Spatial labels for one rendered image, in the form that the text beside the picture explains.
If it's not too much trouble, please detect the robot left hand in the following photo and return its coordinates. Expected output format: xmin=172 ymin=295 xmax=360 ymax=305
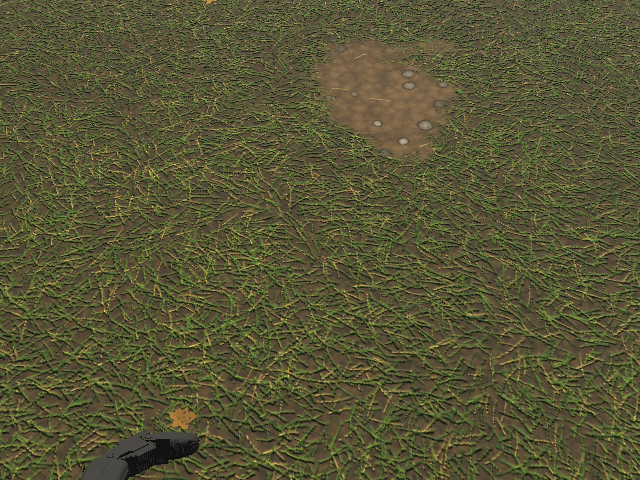
xmin=80 ymin=431 xmax=200 ymax=480

